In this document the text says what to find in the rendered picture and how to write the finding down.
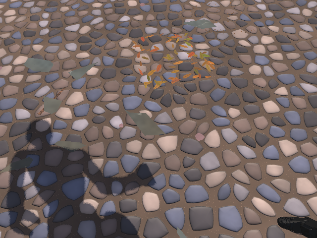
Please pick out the right robot hand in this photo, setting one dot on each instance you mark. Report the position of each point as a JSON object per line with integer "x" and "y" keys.
{"x": 305, "y": 226}

